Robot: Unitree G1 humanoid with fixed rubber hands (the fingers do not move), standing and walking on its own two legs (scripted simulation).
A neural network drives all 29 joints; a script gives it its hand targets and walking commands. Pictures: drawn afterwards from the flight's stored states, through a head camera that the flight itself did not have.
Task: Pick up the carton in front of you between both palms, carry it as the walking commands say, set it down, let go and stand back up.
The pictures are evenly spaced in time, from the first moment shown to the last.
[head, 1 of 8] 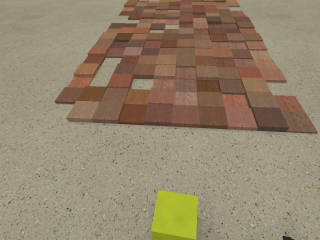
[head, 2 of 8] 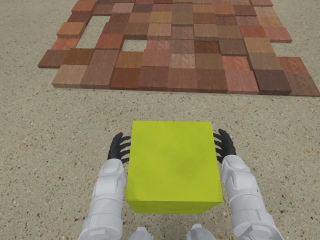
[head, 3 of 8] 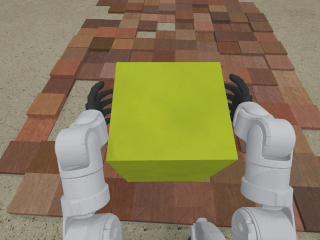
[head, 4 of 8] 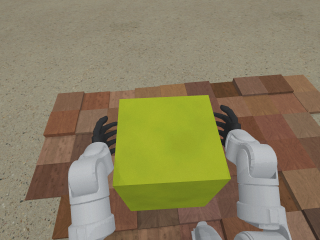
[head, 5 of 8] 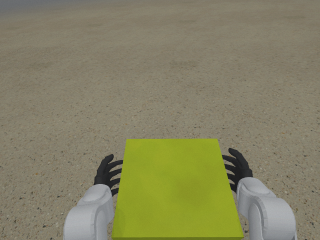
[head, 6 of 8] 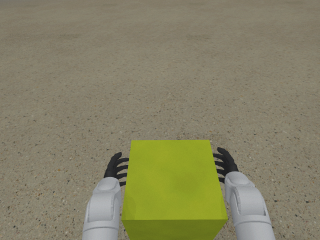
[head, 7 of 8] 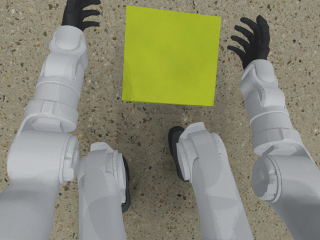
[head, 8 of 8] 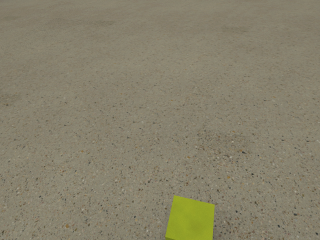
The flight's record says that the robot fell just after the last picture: no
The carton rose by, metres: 0.80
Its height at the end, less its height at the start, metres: +0.00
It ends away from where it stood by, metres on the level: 7.72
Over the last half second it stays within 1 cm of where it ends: yes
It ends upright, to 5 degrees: yes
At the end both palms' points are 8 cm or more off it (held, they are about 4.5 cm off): yes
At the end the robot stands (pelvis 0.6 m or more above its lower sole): yes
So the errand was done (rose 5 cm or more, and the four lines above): yes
